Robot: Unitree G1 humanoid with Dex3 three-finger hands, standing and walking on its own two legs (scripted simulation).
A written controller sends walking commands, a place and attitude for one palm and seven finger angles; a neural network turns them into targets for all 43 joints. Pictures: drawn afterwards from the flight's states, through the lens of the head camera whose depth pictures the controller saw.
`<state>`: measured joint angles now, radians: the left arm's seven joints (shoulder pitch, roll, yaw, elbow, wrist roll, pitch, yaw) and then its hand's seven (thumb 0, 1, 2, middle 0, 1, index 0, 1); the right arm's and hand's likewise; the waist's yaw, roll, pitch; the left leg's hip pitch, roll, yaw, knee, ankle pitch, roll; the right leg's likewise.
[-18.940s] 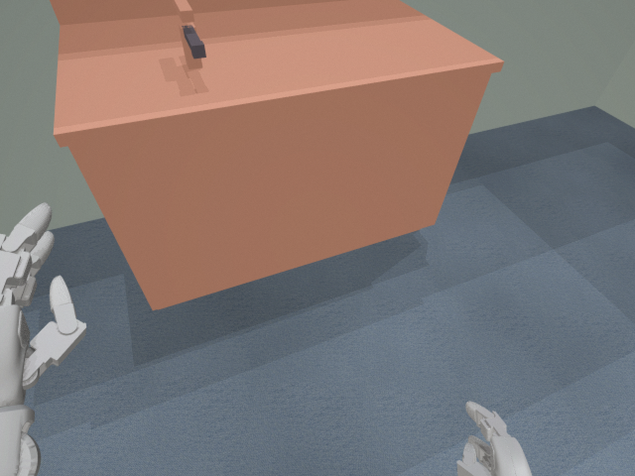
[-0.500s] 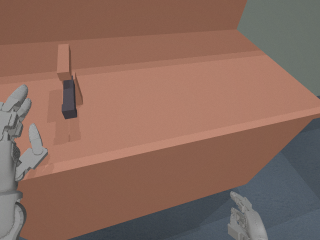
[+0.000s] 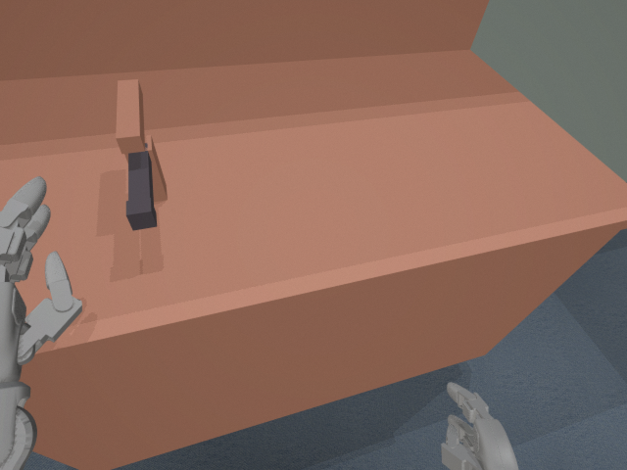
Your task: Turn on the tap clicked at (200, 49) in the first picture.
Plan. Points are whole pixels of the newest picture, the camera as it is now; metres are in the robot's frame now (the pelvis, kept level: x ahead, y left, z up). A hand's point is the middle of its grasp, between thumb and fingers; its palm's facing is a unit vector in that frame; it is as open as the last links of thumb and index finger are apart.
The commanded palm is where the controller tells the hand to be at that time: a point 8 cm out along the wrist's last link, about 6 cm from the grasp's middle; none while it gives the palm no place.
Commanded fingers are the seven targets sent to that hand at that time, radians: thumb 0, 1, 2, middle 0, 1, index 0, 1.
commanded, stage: look again from close up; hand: left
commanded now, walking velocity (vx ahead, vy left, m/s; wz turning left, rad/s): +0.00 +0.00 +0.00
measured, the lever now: (141, 214) +0.36 +0.26 +0.11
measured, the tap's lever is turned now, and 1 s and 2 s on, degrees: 0 0 0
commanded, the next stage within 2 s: shuffle to correct the standing spot in 0.16 s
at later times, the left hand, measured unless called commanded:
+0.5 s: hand (92, 306) +0.22 +0.24 +0.15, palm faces +0.41 -0.85 -0.33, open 7.5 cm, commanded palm +0.16 +0.26 +0.18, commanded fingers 0.00 0.90 0.90 -0.20 -0.30 -0.20 -0.30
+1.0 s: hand (176, 285) +0.25 +0.17 +0.15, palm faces +0.35 -0.86 -0.38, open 7.5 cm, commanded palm +0.19 +0.21 +0.18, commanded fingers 0.00 0.90 0.90 -0.20 -0.30 -0.20 -0.30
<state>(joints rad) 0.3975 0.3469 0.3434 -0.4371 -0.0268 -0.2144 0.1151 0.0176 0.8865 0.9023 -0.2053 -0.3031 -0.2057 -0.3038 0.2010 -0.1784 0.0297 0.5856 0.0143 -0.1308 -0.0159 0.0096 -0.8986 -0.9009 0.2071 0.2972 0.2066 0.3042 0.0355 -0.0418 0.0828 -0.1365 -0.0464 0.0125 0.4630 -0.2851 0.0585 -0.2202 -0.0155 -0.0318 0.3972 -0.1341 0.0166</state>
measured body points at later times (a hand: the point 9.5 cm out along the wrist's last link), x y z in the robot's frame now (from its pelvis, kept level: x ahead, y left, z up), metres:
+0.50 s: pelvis +0.00 -0.02 +0.00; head +0.02 +0.01 +0.45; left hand +0.19 +0.28 +0.17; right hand +0.18 -0.23 -0.07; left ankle -0.02 +0.08 -0.74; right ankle +0.05 -0.13 -0.74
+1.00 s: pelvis +0.03 -0.07 -0.01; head +0.07 -0.05 +0.43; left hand +0.23 +0.21 +0.17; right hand +0.20 -0.32 -0.09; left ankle -0.02 +0.08 -0.74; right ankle +0.05 -0.13 -0.74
